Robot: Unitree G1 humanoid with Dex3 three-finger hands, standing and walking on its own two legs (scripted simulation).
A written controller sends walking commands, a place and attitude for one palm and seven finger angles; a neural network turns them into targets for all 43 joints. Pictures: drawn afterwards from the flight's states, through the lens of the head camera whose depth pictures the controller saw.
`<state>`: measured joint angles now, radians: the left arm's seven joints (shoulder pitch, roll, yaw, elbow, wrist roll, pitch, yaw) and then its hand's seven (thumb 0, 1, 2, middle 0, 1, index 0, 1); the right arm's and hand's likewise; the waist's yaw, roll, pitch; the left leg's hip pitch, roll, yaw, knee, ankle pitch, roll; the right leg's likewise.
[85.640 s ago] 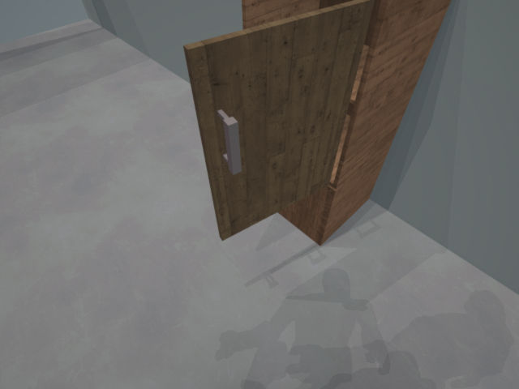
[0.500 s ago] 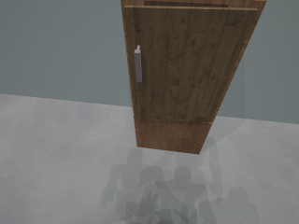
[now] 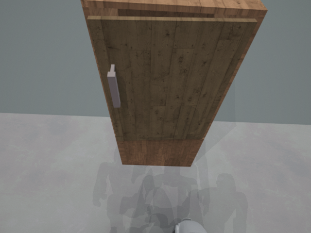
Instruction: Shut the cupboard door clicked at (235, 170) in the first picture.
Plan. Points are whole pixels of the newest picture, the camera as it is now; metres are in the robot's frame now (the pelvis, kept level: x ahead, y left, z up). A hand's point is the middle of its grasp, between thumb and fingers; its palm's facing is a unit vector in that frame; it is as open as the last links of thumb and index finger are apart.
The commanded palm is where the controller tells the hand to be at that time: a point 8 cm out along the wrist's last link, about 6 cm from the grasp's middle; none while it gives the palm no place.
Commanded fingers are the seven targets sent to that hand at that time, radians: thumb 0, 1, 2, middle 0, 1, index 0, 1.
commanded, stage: come to a stop and stand still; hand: left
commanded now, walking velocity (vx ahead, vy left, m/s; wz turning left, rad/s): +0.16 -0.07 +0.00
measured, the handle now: (114, 86) +0.53 +0.14 +0.04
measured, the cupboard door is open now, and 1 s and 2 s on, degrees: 4 4 4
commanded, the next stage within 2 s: look again from close up in 1.28 s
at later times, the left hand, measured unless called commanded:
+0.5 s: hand out of the picture +0.13 +0.16 -0.18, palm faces +0.09 -0.97 -0.23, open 7.3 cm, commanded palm none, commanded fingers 0.00 0.90 0.90 -0.20 -0.30 -0.20 -0.30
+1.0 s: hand out of the picture +0.06 +0.18 -0.17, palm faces +0.03 -0.98 -0.21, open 7.4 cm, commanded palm none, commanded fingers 0.00 0.90 0.90 -0.20 -0.30 -0.20 -0.30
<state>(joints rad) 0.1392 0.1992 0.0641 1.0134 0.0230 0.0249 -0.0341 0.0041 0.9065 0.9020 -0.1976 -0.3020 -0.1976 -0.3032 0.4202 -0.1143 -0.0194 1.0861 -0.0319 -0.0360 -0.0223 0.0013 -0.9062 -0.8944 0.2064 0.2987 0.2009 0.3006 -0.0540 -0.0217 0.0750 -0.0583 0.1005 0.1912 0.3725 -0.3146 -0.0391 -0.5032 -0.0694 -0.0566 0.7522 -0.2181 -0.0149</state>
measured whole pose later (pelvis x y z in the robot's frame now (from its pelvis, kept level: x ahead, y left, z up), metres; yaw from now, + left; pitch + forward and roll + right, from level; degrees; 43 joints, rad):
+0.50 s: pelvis +0.08 -0.03 +0.00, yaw +2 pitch +1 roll +0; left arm 0.16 0.18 0.05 1.00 0.03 0.02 0.03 0.00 0.91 0.90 -0.20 -0.30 -0.20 -0.30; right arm 0.06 -0.21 -0.06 0.95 0.00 0.05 -0.01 0.00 -0.91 -0.90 0.20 0.30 0.19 0.30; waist 0.03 -0.01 0.09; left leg -0.39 0.01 0.02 0.81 -0.42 -0.05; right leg -0.28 -0.05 -0.12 0.50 -0.23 -0.02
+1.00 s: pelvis +0.06 +0.00 +0.00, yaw +1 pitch -1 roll +1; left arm 0.26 0.17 0.00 1.11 0.01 0.01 0.02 0.00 0.90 0.90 -0.20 -0.30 -0.20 -0.30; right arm 0.22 -0.18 -0.01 1.09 0.00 0.00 -0.02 0.00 -0.93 -0.89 0.21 0.30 0.20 0.30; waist -0.01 0.00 0.03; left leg -0.20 -0.01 0.06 0.40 -0.19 0.02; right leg -0.12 -0.03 0.04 0.43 -0.29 0.02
